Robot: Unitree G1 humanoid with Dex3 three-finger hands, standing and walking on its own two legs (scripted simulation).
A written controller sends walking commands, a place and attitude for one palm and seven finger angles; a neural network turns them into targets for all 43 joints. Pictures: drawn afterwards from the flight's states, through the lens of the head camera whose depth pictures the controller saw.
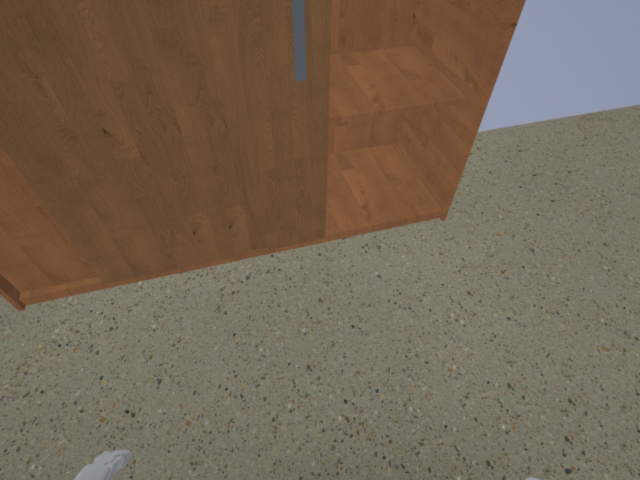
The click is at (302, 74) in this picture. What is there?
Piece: wardrobe's sliding door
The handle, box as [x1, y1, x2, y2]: [292, 0, 305, 81]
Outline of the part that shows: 292,0 295,77 297,81 305,80 304,0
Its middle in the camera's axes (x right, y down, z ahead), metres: -0.06 -0.49 +0.93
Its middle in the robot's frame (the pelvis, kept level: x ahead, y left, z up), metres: +1.04 +0.11 +0.09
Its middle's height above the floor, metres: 0.86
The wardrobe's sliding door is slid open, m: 0.54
